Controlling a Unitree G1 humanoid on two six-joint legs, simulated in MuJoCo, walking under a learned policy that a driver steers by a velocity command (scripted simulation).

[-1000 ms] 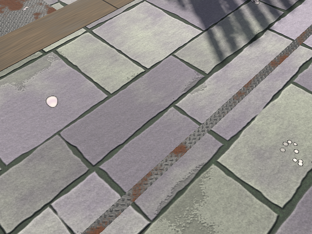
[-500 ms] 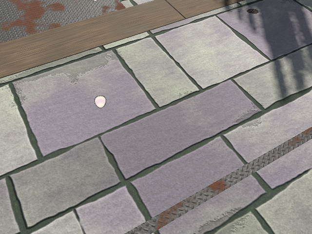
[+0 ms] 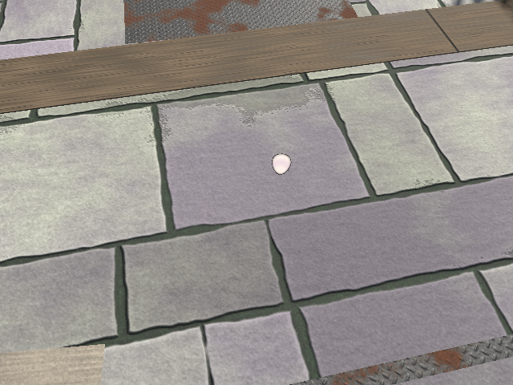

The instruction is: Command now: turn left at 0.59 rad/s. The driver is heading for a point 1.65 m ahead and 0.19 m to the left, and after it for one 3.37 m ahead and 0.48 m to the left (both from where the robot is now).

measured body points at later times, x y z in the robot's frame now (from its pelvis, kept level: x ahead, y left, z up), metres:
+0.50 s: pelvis -0.01 +0.03 +0.00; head +0.03 +0.06 +0.44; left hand +0.03 +0.34 -0.13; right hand +0.22 -0.20 -0.09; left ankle -0.02 +0.13 -0.74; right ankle +0.01 -0.13 -0.71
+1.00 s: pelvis +0.12 +0.01 +0.00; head +0.14 +0.00 +0.44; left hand +0.18 +0.32 -0.10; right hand +0.24 -0.25 -0.14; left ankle -0.02 +0.13 -0.70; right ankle +0.17 -0.07 -0.74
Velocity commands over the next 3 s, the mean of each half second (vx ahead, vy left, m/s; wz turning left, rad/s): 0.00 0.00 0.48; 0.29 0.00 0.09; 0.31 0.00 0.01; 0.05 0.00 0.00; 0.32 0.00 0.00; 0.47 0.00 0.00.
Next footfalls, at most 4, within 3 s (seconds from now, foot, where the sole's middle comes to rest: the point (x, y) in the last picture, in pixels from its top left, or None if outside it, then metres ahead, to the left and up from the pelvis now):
0.02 right None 0.06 -0.13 -0.78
0.44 left None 0.01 0.14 -0.78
0.94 right None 0.21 -0.06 -0.78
1.40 left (179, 380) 0.46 0.21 -0.78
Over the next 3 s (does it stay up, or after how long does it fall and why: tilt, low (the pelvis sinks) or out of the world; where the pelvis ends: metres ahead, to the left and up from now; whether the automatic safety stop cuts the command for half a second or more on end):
stays up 0.85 0.15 0.01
